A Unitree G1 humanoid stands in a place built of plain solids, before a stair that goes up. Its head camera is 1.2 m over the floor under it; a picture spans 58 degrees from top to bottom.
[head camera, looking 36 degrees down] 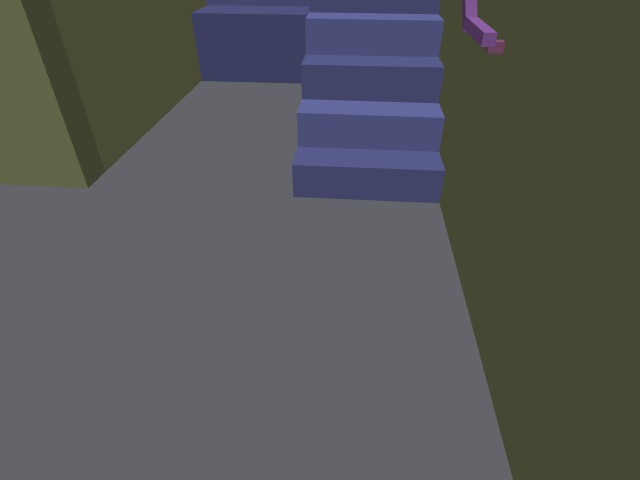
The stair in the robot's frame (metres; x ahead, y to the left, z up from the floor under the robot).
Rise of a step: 0.19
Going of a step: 0.23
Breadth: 0.79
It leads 5 degrees to the right of straight ahead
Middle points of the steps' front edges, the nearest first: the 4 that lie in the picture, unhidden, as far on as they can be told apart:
2.02 -0.25 0.19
2.25 -0.27 0.38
2.49 -0.29 0.57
2.72 -0.31 0.77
